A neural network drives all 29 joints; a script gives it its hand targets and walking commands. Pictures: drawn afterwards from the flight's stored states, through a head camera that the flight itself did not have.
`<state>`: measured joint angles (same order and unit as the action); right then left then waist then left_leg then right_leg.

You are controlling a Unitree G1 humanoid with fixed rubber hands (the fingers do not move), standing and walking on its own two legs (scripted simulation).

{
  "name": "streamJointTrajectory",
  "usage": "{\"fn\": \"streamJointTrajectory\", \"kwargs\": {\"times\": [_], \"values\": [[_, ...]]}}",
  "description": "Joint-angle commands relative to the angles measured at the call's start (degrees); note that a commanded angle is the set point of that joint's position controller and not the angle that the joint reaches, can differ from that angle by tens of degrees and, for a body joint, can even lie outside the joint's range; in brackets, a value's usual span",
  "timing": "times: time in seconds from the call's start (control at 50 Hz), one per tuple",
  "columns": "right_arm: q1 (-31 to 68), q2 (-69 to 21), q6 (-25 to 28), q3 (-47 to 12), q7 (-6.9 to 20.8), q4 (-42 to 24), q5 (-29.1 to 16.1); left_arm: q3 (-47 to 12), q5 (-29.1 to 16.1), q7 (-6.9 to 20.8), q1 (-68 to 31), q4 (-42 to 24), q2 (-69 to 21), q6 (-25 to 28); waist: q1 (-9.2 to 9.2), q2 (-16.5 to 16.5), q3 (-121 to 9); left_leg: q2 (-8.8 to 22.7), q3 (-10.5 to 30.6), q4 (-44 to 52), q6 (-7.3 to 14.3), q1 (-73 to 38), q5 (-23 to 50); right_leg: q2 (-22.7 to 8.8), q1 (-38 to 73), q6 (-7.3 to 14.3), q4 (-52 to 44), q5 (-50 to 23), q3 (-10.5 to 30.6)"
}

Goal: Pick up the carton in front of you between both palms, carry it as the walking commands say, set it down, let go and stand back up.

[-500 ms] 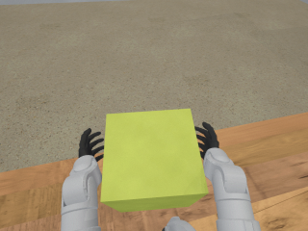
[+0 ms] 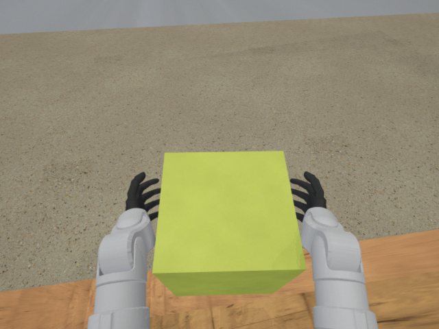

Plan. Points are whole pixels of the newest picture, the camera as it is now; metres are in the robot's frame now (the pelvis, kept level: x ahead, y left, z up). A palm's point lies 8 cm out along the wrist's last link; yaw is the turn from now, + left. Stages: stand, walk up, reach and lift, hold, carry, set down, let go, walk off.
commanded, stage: carry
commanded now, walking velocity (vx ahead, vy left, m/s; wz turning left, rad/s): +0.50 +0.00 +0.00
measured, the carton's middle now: (224, 230) +0.33 +0.01 +0.02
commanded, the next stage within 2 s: none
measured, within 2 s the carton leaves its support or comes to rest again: neither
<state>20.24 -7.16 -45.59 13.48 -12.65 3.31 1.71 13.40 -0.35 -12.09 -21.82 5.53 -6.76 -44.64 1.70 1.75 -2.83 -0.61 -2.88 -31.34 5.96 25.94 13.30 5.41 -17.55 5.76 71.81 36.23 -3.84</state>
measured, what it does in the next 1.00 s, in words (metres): goes down: right foot 0.12 m lower, then left foot 0.12 m lower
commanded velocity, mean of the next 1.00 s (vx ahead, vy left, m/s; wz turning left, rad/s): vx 0.50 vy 0.00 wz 0.00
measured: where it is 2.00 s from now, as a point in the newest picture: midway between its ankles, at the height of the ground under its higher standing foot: (217, 185)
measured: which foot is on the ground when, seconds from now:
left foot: down 0.00-0.38, up 0.40-0.72, down 0.74-1.00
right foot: down 0.00-0.00, up 0.02-0.36, down 0.38-0.76, up 0.78-1.00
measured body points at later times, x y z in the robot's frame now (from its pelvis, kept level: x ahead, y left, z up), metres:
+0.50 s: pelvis +0.38 -0.01 -0.17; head +0.39 +0.01 +0.28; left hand +0.70 +0.19 -0.11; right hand +0.74 -0.13 -0.10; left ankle +0.28 +0.11 -0.76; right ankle +0.39 -0.07 -0.88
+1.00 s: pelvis +0.76 +0.05 -0.30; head +0.81 +0.06 +0.15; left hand +1.11 +0.19 -0.29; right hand +1.07 -0.13 -0.27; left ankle +0.66 +0.11 -1.00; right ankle +0.85 -0.06 -0.97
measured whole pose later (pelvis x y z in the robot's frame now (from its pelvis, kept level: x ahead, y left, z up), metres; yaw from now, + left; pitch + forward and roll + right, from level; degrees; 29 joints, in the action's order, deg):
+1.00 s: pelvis +0.76 +0.05 -0.30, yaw +1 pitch +6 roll +1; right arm 18.5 -6.4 -41.7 8.1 -13.2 8.2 -4.1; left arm 17.9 1.8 -13.1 -16.3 6.9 -7.6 -38.6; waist -10.1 -1.3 -1.1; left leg -7.6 -0.8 -44.2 6.8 18.5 -31.4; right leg 0.1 -43.0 0.7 56.5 9.7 1.1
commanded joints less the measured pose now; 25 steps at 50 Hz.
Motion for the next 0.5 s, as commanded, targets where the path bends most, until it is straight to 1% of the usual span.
{"fn": "streamJointTrajectory", "kwargs": {"times": [0.0,0.02,0.04,0.06,0.08,0.1,0.12,0.14,0.16,0.18,0.2,0.22,0.24,0.26,0.28,0.3,0.32,0.34,0.36,0.38,0.4,0.42,0.44,0.46,0.48], "values": [[22.2,-37.26,0.74,-31.4,-0.51,1.51,-6.14,-29.19,-2.28,-1.32,-22.1,-0.89,-38.25,-0.21,-10.38,8.46,-20.25,13.01,17.17,-7.03,7.3,-45.59,28.93,-0.24,-30.99,-3.87,25.12,0.45,2.74],[22.28,-35.69,0.73,-30.93,-0.77,-0.33,-4.81,-28.62,-1.59,-0.78,-17.58,1.02,-37.49,-0.96,-9.12,3.25,-19.8,16.08,29.78,-3.73,11.7,-43.35,18.94,-0.59,-37.13,-4.22,22.41,-1.39,5.05],[22.9,-36.86,-0.04,-32.87,-0.76,-0.17,-7.85,-25.01,-2.52,-1.32,-20.33,-1.84,-36.33,-0.2,-9.12,2.67,-19.17,19.3,34.38,-2.55,14.24,-43.88,7.32,-2.82,-42.23,-4.41,20.34,-4.8,8.28],[26.88,-39.6,0.9,-34.29,-0.74,-1.62,-9.9,-24.83,-2.42,-1.67,-20.9,-1.2,-37.1,-0.31,-7.91,-0.04,-20.29,17.66,34.21,-4.86,11.48,-39.53,3.66,-5.95,-39.91,-2.63,12.49,-8.72,10.92],[28.02,-42.32,1.34,-35.49,-0.19,-2.0,-11.23,-23.58,-0.84,-1.64,-22.6,-2.18,-37.36,0.23,-9.69,3.87,-19.31,15.44,35.68,-6.11,12.87,-38.83,6.86,-6.12,-43.15,-3.99,8.52,-5.82,9.81],[28.29,-42.94,1.63,-38.33,0.41,-1.73,-12.5,-22.58,1.71,-2.02,-20.55,-0.97,-36.61,0.82,-7.84,1.47,-17.37,14.47,31.55,-7.69,11.25,-34.16,12.94,-6.29,-40.66,-4.99,2.64,-9.21,9.37],[33.3,-44.73,2.52,-39.25,1.25,-5.11,-13.48,-21.32,2.22,-1.56,-19.6,1.36,-38.5,1.54,-8.26,0.08,-19.37,15.1,29.92,-5.52,11.14,-33.03,12.81,-6.46,-38.78,-5.47,-0.78,-10.0,7.98],[35.16,-45.76,3.46,-39.66,1.46,-5.91,-15.31,-21.72,1.01,-1.06,-20.51,1.04,-39.45,2.44,-9.73,3.24,-20.42,14.6,31.35,-5.19,11.65,-32.96,7.45,-6.03,-38.06,-6.03,-6.64,-10.94,7.24],[33.42,-46.25,3.72,-40.0,1.6,-3.67,-13.1,-22.56,1.19,-0.65,-21.31,1.25,-39.82,2.88,-9.22,4.14,-19.67,15.48,28.45,-8.59,10.75,-31.15,2.44,-8.03,-36.07,-5.19,-8.42,-18.73,8.76],[30.91,-46.11,4.35,-38.39,2.23,-1.24,-13.18,-24.44,-0.15,-0.2,-23.71,0.53,-40.84,4.13,-7.48,2.46,-19.41,12.68,24.3,-7.57,9.24,-22.8,-0.21,-7.53,-28.18,-4.39,-11.83,-29.21,6.88],[31.42,-49.74,5.13,-41.0,2.63,-0.41,-14.13,-24.39,0.49,-0.15,-28.37,-2.92,-40.9,5.56,-9.23,-1.32,-15.66,6.91,18.4,-11.75,5.93,-18.58,-9.54,-6.23,-26.31,-4.16,-23.29,-42.25,3.94],[30.35,-46.5,5.78,-38.85,3.16,-3.12,-14.45,-25.16,-1.97,0.45,-27.12,-1.44,-42.38,5.32,-8.31,1.88,-13.82,4.36,12.64,-9.45,3.91,-9.43,-17.98,-4.34,-16.87,-3.01,-29.26,-48.83,1.0],[33.5,-47.77,6.47,-40.58,3.83,-2.68,-15.81,-25.01,-0.63,0.04,-27.01,-2.11,-40.56,6.34,-8.49,3.17,-14.79,4.17,11.2,-7.78,3.49,-6.35,-22.79,-4.48,-9.9,-3.22,-33.44,-55.35,1.47],[31.79,-45.93,6.68,-38.8,3.48,-0.69,-13.85,-26.71,-1.73,0.1,-28.88,-1.01,-42.93,6.53,-7.58,1.84,-13.28,3.88,11.29,-7.43,3.34,-1.59,-23.98,-2.35,-4.01,-4.1,-35.11,-56.78,-2.97],[29.86,-45.93,7.11,-38.96,2.94,-3.28,-14.53,-27.07,-2.85,0.09,-25.53,-4.99,-39.55,6.98,-7.27,5.76,-15.37,4.79,8.94,-12.01,3.78,-4.05,-22.6,-3.5,0.18,-3.56,-35.47,-60.59,-2.08],[27.73,-45.23,7.16,-37.56,2.42,-2.29,-11.64,-28.43,-2.89,-0.11,-28.21,-7.24,-39.09,6.84,-5.61,5.57,-16.27,5.64,6.54,-17.58,2.18,-5.28,-18.8,-3.49,2.05,-2.09,-33.3,-61.25,-4.73],[25.98,-43.25,7.5,-36.36,1.96,-0.66,-11.37,-28.9,-2.58,-0.6,-24.83,-6.28,-36.34,6.67,-2.48,5.74,-18.96,2.21,1.91,-26.07,0.38,-5.77,-13.67,-1.79,8.26,-1.94,-34.86,-60.91,-7.31],[25.47,-40.78,7.53,-36.13,0.89,-3.54,-10.5,-28.63,-1.38,-0.98,-22.26,-3.47,-35.74,5.52,0.74,0.74,-18.81,1.77,0.42,-40.1,-1.55,-6.82,-0.99,0.19,11.95,-1.3,-39.1,-57.05,-9.88],[24.63,-38.19,6.37,-35.62,0.27,-4.89,-10.39,-28.33,-2.63,-1.27,-18.83,-6.01,-34.57,5.32,8.5,-6.91,-19.81,1.31,-0.23,-56.73,-2.98,-4.62,-11.48,-6.31,17.95,1.81,-46.66,-55.16,-1.9],[21.18,-35.96,5.8,-33.04,-0.43,-5.02,-8.41,-29.47,-3.61,-1.29,-16.37,-3.09,-33.32,3.6,8.08,-15.43,-17.45,-4.12,1.79,-69.04,-5.58,21.38,-48.91,-15.94,36.04,8.75,-35.23,-69.5,13.09],[19.21,-32.69,4.48,-31.05,-1.77,-1.0,-4.68,-28.56,-1.8,-1.97,-14.57,1.19,-31.08,2.57,5.75,-11.89,-19.51,-3.29,7.29,-67.16,-5.23,30.48,-52.03,-21.45,41.66,10.8,-32.63,-74.12,24.79],[15.95,-33.4,3.8,-28.49,-2.04,-2.3,-5.46,-32.14,-6.63,-2.49,-18.43,-7.45,-31.69,2.94,7.42,-10.34,-24.74,-3.05,8.43,-65.61,-4.82,34.52,-47.71,-23.27,43.85,15.11,-33.77,-61.24,34.14],[20.17,-32.35,3.85,-27.29,-2.0,-4.56,-6.01,-33.14,-6.68,-2.58,-19.78,-5.6,-35.87,1.97,7.63,-0.53,-23.11,-0.03,10.63,-55.52,-4.31,30.0,-42.37,-23.46,32.13,13.71,-35.47,-53.47,38.18],[19.79,-32.13,3.52,-25.77,-1.81,-2.77,-5.1,-33.75,-7.95,-1.98,-21.56,-5.76,-38.76,1.41,6.07,1.31,-19.18,1.49,9.57,-48.74,-4.71,28.04,-44.46,-21.26,24.7,13.04,-35.44,-51.43,38.43],[15.55,-33.35,2.64,-26.35,-1.92,0.43,-3.58,-36.48,-10.63,-1.03,-24.23,-9.16,-37.71,1.27,2.4,-0.61,-18.39,1.72,9.31,-43.48,-5.51,25.92,-41.92,-20.67,22.54,12.01,-36.36,-53.14,34.62]]}}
